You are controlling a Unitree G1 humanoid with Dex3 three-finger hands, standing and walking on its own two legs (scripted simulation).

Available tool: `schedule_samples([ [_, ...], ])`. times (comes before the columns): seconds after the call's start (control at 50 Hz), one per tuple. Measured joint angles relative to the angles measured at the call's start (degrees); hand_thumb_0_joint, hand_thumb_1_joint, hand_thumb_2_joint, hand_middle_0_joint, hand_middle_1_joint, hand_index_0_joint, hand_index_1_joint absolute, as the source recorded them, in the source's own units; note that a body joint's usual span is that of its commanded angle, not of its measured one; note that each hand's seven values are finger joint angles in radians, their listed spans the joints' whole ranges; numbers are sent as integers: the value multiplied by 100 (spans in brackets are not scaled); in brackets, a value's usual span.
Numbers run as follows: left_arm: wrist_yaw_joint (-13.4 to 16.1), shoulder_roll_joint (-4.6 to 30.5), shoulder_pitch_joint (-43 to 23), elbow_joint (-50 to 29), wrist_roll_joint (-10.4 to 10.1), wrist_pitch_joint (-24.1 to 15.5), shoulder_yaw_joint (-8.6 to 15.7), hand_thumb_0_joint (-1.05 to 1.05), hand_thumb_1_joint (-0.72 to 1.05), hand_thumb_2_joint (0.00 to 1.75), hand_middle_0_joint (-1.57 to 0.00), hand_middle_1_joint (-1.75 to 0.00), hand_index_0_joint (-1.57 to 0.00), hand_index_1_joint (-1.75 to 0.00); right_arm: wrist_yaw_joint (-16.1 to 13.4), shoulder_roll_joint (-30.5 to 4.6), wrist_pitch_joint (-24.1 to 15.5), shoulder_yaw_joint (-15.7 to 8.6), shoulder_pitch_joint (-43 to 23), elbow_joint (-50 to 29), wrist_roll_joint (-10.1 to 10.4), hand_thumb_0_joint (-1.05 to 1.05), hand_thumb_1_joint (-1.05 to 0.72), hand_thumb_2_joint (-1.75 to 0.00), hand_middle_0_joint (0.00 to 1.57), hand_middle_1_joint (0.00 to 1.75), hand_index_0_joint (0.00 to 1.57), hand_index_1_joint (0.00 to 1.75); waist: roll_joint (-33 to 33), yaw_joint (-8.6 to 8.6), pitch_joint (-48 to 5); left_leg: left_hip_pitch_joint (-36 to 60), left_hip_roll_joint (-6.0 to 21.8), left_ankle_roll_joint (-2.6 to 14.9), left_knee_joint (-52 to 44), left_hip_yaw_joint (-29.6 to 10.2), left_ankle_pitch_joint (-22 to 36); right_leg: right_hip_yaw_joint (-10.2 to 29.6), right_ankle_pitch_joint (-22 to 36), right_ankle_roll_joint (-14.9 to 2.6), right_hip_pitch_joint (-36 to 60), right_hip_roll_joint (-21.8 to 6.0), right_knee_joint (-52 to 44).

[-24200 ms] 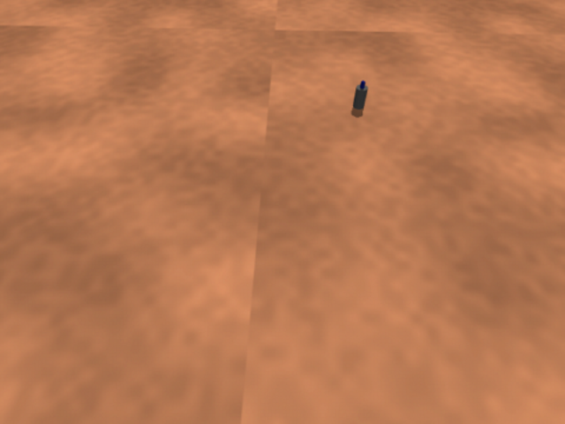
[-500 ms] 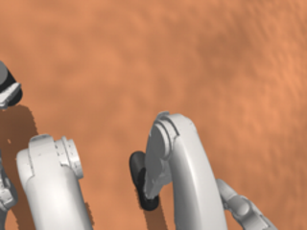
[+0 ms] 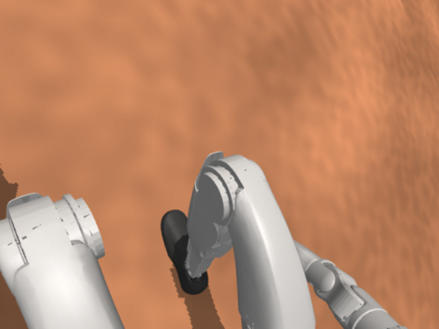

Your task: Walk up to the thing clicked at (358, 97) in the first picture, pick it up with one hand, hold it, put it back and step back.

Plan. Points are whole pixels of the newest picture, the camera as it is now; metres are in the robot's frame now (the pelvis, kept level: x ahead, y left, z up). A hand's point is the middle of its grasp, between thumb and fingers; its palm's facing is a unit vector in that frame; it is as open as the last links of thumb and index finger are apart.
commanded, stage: lower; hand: left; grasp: from the side
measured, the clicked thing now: out of the picture +0.46 +0.28 -0.17
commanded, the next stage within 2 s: loosen in 0.52 s
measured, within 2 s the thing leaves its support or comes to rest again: rests again in 1.08 s
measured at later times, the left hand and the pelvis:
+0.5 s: hand out of the picture +0.46 +0.28 -0.18, palm faces +0.32 -0.95 -0.02, open 9.8 cm; pelvis +0.00 +0.01 +0.00, yaw -2 degrees
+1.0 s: hand out of the picture +0.45 +0.28 -0.18, palm faces +0.32 -0.95 -0.01, open 11.2 cm; pelvis -0.01 +0.01 +0.00, yaw -2 degrees
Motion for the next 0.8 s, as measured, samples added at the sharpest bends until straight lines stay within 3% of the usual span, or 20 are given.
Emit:
schedule_samples([
  [0.12, 62, 139, 2, 135, 80, -107, -14, -1, -37, 110, -71, -105, -72, -107, -14, -10, 15, 150, -89, -48, -66, 0, -91, -90, 21, 30, 20, 30, -86, -21, 87, 26, -7, -2, 41, -105, -2, -77, 35, 22, 60, 33, -38],
  [0.26, 166, 270, 20, 211, 40, -244, 53, -1, -37, 110, -71, -105, -72, -107, -9, -43, 14, 262, -144, -100, -129, 0, -91, -90, 21, 30, 20, 30, -151, -39, 160, 44, -8, 13, 71, -179, -15, -131, 50, 53, 117, 64, -78],
  [0.52, 219, 373, 96, 309, 38, -345, 40, -1, -37, 110, -71, -105, -73, -106, -9, -50, 19, 390, -231, -145, -200, 0, -90, -90, 21, 30, 21, 30, -247, -59, 221, 117, 11, 26, 99, -281, -70, -202, 53, 92, 215, 116, -141],
  [0.66, 240, 437, 118, 366, 143, -416, 11, -1, -37, 110, -71, -105, -73, -106, -18, -56, 39, 437, -291, -168, -240, -1, -90, -90, 21, 30, 21, 30, -287, -54, 277, 134, 16, 37, 112, -318, -39, -229, 105, 99, 246, 140, -165],
  [0.8, 282, 439, 102, 356, -9, -485, 86, -1, -32, 99, -74, -96, -76, -97, -12, -62, 10, 480, -299, -166, -254, -1, -91, -90, 21, 30, 21, 30, -313, -33, 303, 169, 30, 31, 120, -341, -41, -241, 130, 107, 268, 159, -174],
])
